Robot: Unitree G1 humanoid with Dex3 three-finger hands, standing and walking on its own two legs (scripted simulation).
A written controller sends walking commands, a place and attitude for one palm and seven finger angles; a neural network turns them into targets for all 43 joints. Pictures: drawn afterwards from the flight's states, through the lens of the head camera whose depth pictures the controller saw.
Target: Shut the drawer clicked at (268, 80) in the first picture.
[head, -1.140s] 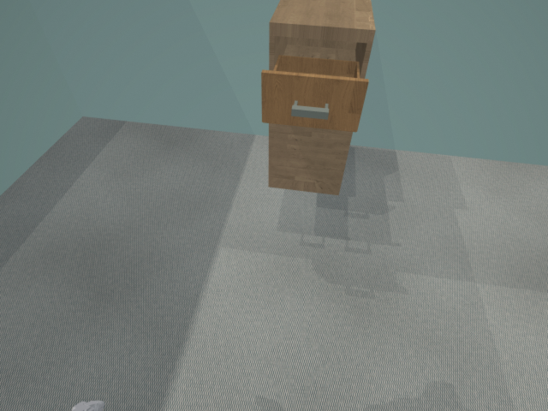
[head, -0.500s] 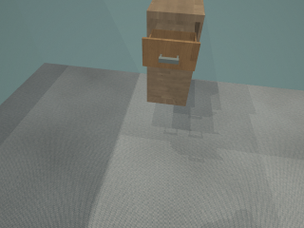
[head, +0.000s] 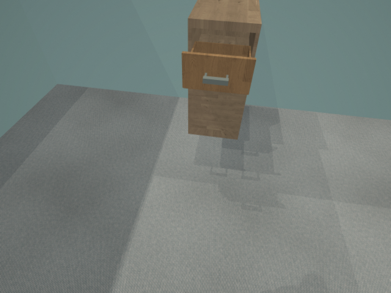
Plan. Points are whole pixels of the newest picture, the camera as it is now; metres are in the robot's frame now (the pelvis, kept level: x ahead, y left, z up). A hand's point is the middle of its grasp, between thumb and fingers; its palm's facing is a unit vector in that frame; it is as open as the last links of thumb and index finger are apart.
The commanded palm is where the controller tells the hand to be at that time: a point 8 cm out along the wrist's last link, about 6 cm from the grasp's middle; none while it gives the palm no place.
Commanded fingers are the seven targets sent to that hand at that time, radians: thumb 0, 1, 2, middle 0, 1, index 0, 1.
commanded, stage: look at it before walking up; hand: left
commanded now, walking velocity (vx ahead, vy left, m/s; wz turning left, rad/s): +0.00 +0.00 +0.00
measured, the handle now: (216, 78) +1.02 -0.04 -0.09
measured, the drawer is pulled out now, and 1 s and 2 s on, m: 0.30 0.30 0.30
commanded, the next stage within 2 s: walk to a spot facing it in 0.30 s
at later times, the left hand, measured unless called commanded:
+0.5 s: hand out of the picture +0.06 +0.24 -0.16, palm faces -0.02 -0.95 -0.32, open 7.4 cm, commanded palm none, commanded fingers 0.00 0.90 0.90 -0.20 -0.30 -0.20 -0.30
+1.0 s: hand out of the picture +0.11 +0.13 -0.17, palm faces -0.15 -0.97 -0.17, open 7.4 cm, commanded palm none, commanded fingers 0.00 0.90 0.90 -0.20 -0.30 -0.20 -0.30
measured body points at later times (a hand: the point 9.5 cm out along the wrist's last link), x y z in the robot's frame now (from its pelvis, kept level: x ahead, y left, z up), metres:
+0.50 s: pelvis +0.01 +0.00 +0.00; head +0.00 +0.00 +0.45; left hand +0.06 +0.29 -0.14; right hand +0.07 -0.29 -0.14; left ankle +0.00 +0.13 -0.75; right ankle +0.01 -0.12 -0.75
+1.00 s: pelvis +0.13 -0.04 +0.00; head +0.14 -0.05 +0.45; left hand +0.11 +0.19 -0.15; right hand +0.15 -0.28 -0.15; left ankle +0.23 +0.09 -0.67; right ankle +0.04 -0.11 -0.75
